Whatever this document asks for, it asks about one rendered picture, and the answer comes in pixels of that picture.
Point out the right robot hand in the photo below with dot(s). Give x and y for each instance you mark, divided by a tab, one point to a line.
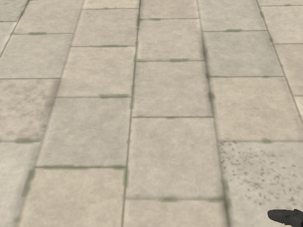
288	217

